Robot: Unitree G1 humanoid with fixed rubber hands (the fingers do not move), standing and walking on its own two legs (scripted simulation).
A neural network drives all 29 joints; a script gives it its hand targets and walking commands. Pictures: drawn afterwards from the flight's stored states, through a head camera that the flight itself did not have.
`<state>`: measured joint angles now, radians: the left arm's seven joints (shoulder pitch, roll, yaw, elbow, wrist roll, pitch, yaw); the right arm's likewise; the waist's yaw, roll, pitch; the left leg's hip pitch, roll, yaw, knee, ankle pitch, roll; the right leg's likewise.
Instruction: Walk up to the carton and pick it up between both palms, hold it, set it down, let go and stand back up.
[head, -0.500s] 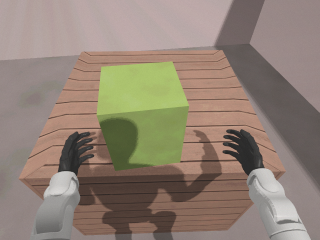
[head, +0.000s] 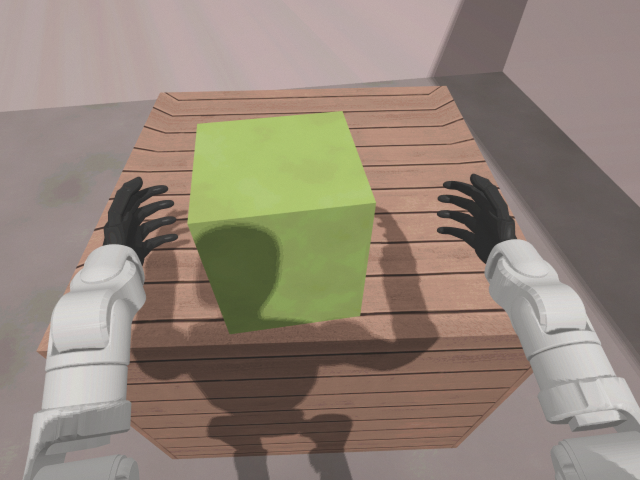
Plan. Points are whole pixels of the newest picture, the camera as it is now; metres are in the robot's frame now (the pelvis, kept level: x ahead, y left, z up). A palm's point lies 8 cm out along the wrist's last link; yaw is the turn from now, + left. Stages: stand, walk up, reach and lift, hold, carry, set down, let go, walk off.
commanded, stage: reach and lift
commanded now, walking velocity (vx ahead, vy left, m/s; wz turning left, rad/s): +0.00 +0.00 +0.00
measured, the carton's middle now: (284, 226) +0.47 +0.08 +0.05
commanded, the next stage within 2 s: none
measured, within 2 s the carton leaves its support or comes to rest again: neither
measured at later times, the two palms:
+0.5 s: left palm (103, 179) +0.39 +0.27 +0.20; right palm (482, 163) +0.45 -0.17 +0.18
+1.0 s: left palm (122, 154) +0.44 +0.26 +0.20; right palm (480, 132) +0.49 -0.17 +0.20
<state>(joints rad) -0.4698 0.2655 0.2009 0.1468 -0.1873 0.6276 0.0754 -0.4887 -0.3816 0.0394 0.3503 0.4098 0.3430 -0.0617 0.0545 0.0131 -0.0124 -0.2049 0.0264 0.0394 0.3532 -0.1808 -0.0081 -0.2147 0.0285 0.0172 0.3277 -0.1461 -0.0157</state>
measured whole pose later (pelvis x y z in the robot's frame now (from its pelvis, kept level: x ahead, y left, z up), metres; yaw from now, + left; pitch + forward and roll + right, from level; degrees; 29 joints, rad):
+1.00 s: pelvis +0.01 +0.00 +0.00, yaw +2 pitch +9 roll -1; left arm -1.06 0.40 0.06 0.87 -0.26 0.46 0.07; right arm -1.12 -0.47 0.13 1.02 0.47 0.32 -0.01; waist 0.07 0.01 -0.11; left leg -0.37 0.03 -0.01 0.39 -0.19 -0.02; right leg -0.34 0.03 -0.01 0.33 -0.15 -0.02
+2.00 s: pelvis -0.01 -0.01 -0.02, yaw +3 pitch +20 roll -1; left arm -1.07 0.21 0.07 1.34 -0.24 -0.13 0.12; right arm -1.07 -0.25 0.05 1.30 0.31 -0.05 -0.05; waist 0.09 -0.01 -0.25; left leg -0.67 0.03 -0.02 0.53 -0.20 -0.02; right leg -0.64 0.03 -0.03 0.47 -0.17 -0.02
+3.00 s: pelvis +0.03 +0.01 +0.00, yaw +4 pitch +8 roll -1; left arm -0.88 -0.06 0.59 0.92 0.39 0.00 0.03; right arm -0.85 0.07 -0.62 0.92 -0.42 -0.09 -0.02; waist 0.07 -0.01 -0.06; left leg -0.29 0.01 0.01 0.33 -0.18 0.00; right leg -0.26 0.00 -0.04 0.28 -0.16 0.00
